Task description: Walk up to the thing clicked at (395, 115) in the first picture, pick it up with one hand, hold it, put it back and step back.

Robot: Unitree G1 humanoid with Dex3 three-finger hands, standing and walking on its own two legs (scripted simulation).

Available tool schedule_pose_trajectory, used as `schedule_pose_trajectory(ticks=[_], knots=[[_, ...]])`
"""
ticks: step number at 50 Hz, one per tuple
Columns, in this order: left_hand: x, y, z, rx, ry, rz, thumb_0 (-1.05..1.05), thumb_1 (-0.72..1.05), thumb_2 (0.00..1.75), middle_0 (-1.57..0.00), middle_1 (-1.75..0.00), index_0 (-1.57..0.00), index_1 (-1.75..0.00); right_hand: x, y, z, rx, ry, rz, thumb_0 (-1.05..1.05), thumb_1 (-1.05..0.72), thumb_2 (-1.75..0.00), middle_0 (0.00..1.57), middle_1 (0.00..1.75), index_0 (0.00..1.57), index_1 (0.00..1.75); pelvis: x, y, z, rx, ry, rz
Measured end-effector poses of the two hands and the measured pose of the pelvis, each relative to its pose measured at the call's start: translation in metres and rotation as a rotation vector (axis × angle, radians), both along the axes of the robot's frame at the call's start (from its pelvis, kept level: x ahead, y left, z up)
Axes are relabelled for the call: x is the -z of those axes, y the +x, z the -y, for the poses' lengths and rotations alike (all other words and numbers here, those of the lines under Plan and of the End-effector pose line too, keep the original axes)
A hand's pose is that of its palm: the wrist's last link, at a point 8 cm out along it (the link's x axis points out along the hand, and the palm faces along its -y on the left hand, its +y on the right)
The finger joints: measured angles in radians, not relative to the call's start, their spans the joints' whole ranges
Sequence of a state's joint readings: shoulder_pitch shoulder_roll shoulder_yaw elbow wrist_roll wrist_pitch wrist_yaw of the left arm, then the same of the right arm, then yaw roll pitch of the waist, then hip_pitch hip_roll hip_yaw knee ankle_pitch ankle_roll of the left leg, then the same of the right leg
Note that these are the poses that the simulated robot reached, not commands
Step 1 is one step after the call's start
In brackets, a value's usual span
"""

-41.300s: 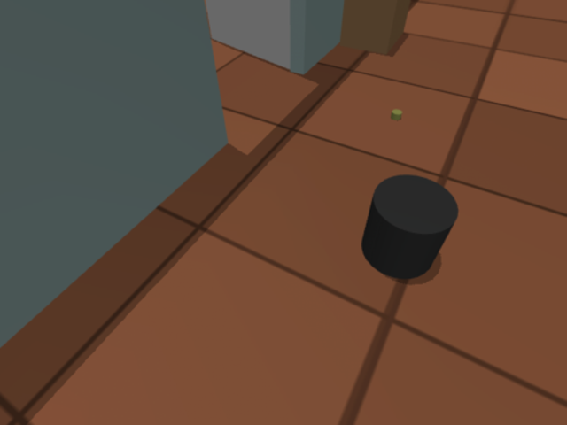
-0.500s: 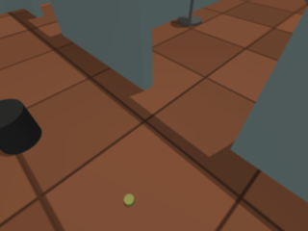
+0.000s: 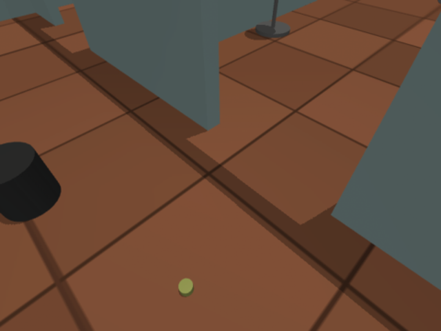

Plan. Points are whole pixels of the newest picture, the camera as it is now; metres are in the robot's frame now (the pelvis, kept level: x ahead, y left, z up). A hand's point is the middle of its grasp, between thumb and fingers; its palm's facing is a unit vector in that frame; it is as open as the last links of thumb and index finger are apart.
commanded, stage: rise first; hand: left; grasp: from above
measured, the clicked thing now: (186, 287) +0.46 +0.18 -0.76
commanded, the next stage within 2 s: none
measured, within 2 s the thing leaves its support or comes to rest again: neither
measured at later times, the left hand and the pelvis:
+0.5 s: hand out of the picture +0.13 +0.25 -0.18, palm faces -0.08 -0.92 -0.39, open 12.1 cm; pelvis -0.01 +0.00 -0.03, yaw +0 degrees
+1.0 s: hand out of the picture +0.11 +0.26 -0.24, palm faces -0.19 -0.86 -0.48, open 14.0 cm; pelvis -0.02 +0.00 -0.10, yaw +1 degrees
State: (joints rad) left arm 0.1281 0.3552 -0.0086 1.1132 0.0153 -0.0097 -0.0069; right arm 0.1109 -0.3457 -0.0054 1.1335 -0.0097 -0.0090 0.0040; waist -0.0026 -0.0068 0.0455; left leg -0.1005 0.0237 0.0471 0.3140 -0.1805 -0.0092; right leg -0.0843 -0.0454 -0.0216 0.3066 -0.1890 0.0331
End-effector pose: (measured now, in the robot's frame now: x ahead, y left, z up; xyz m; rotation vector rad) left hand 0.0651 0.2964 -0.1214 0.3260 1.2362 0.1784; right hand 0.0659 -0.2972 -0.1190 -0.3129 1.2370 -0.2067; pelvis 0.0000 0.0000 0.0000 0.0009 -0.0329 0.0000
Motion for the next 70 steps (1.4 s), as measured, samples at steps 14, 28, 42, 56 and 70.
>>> schedule_pose_trajectory(ticks=[14,28,42,56,70], knots=[[0.009,0.059,0.002,0.006,-0.008,0.128,0.01,0.61,0.91,-0.19,-0.58,-0.19,-0.58,0.006,0.009,-0.026,-0.008,0.039,0.147,0.00,-0.91,-0.90,0.20,0.30,0.20,0.30,0.014,-0.016,0.003,-0.014,-0.007,-0.117],[0.029,0.061,-0.001,0.078,0.061,0.083,0.00,-0.27,0.96,-0.11,-1.00,-0.11,-1.00,0.021,0.024,-0.042,-0.012,0.068,0.265,0.01,-0.88,-0.89,0.21,0.30,0.20,0.30,0.042,-0.014,-0.001,-0.010,-0.016,-0.213],[0.057,0.047,0.002,0.155,0.108,0.085,0.00,-0.52,1.01,-0.08,-1.07,-0.07,-1.08,0.042,0.073,-0.047,-0.088,0.040,0.415,0.01,-0.86,-0.89,0.21,0.30,0.20,0.30,0.081,-0.016,-0.001,-0.018,-0.035,-0.307],[0.107,0.063,-0.001,0.330,0.205,0.082,0.00,-0.54,1.00,-0.09,-1.08,-0.08,-1.09,0.087,0.083,-0.056,-0.149,0.051,0.466,0.01,-0.87,-0.89,0.21,0.30,0.20,0.30,0.130,-0.027,-0.002,-0.020,-0.044,-0.420],[0.221,0.156,0.014,0.699,0.461,0.260,0.00,-0.54,1.01,-0.08,-1.09,-0.08,-1.09,0.234,0.039,-0.029,-0.127,0.047,0.317,0.01,-0.87,-0.89,0.21,0.30,0.20,0.30,0.250,-0.069,0.004,-0.005,-0.037,-0.588]])
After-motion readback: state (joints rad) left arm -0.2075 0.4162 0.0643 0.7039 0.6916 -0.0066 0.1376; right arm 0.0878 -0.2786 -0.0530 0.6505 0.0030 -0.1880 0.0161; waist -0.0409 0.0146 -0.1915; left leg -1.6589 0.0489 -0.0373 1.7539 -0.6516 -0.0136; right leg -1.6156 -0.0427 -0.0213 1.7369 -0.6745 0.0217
